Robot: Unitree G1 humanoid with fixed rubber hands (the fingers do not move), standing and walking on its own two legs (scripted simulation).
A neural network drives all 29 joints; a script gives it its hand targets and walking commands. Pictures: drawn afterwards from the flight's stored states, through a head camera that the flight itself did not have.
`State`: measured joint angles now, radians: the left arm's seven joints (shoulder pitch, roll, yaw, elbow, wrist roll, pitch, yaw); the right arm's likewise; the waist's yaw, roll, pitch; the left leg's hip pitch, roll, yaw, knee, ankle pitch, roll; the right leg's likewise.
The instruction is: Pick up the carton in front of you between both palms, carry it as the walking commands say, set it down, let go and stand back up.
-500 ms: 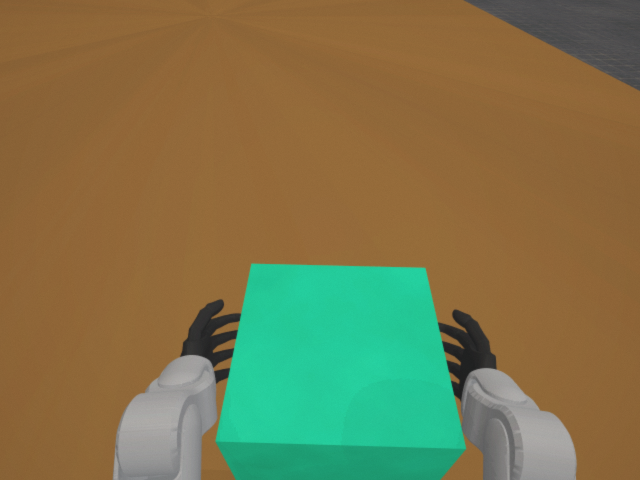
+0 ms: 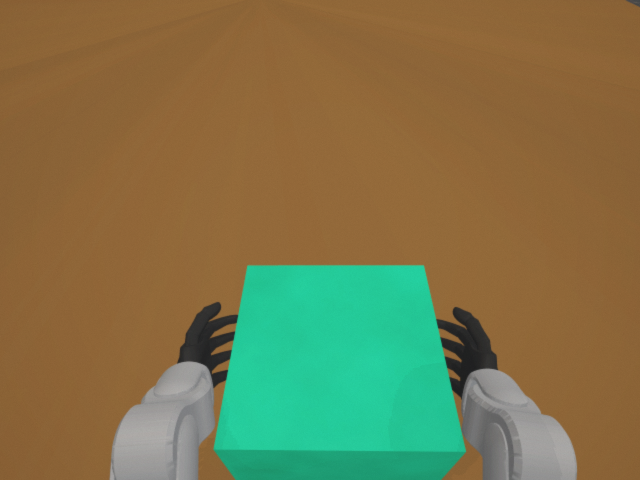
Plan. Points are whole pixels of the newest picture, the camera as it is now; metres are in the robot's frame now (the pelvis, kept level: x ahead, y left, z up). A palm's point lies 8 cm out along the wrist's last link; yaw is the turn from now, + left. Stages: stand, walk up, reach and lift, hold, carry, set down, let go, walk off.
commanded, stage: carry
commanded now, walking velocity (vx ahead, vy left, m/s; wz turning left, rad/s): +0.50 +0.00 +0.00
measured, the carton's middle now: (335, 391) +0.25 +0.01 +0.00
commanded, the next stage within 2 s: none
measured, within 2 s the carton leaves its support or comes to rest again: neither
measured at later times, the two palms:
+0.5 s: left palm (236, 187) +0.56 +0.18 +0.07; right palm (416, 195) +0.53 -0.11 +0.08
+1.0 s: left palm (260, 143) +0.69 +0.16 +0.08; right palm (417, 144) +0.69 -0.14 +0.07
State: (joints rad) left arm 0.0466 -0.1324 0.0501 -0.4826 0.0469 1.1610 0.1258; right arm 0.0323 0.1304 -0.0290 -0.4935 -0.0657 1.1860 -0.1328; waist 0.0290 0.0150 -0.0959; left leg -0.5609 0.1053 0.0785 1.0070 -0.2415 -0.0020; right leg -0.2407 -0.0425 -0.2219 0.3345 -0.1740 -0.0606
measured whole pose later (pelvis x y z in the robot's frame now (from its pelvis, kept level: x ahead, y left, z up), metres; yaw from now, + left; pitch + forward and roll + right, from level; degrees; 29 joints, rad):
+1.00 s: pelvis +0.45 +0.02 -0.02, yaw +0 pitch +4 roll -1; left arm -0.02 -0.13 0.05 -0.48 0.05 1.19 0.12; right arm -0.03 0.13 -0.06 -0.49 -0.06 1.21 -0.13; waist 0.00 0.02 -0.12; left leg -0.15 0.08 0.16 0.50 -0.41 -0.03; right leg -0.35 -0.05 -0.22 0.54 -0.26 -0.03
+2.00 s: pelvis +0.40 +0.04 -0.02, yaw +0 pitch +2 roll +0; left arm -0.22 -0.14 0.18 0.15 0.23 0.74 0.03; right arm -0.21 0.14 -0.17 0.14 -0.23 0.74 -0.02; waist 0.00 0.01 -0.07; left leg -0.19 0.05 0.18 0.54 -0.37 0.02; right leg -0.37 -0.10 -0.20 0.52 -0.17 -0.01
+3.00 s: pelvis +0.38 +0.05 -0.01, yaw +6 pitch -3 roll -1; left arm -0.24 -0.15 0.15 0.21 0.26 0.68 0.01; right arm -0.18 0.14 -0.18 0.11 -0.25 0.72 -0.02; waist -0.03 0.02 0.03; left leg -0.10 0.00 0.09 0.46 -0.31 0.05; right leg -0.22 -0.05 0.01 0.40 -0.11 0.01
